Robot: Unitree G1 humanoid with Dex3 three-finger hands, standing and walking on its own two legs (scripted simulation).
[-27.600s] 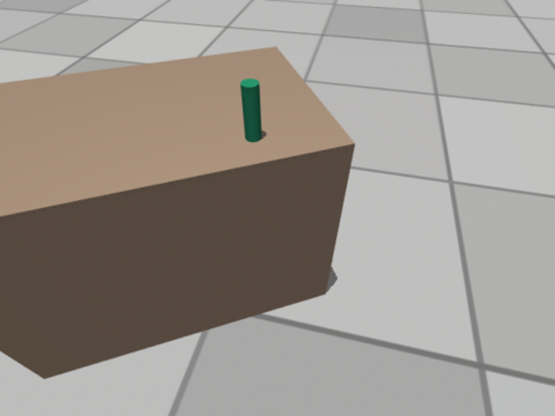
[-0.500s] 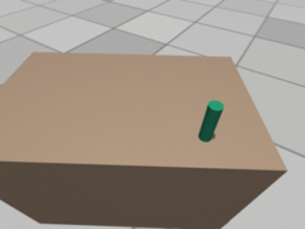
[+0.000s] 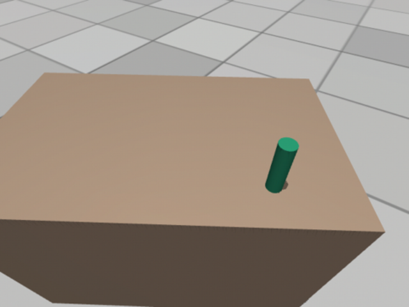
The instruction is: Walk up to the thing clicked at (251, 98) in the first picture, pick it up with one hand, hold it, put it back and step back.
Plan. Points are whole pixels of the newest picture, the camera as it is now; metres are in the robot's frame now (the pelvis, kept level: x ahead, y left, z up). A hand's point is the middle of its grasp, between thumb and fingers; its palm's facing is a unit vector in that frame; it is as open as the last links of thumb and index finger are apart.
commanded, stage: stand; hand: right
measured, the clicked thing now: (280, 167) +0.43 -0.15 +0.04
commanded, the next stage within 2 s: step back in 0.34 s
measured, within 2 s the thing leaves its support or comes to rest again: neither
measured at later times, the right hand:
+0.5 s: hand out of the picture +0.06 -0.27 -0.16, palm faces -0.01 +0.93 -0.36, open 7.4 cm
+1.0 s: hand out of the picture -0.01 -0.27 -0.18, palm faces -0.18 +0.90 -0.40, open 7.4 cm
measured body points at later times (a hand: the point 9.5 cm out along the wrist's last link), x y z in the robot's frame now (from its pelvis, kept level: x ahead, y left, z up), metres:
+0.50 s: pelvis -0.04 -0.01 -0.01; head +0.01 +0.00 +0.43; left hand +0.05 +0.31 -0.14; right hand +0.06 -0.32 -0.14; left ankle +0.03 +0.12 -0.75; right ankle -0.06 -0.13 -0.74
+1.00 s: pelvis -0.14 -0.01 -0.03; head -0.06 +0.00 +0.41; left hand -0.06 +0.32 -0.15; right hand +0.00 -0.31 -0.15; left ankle -0.15 +0.11 -0.75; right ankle -0.08 -0.14 -0.74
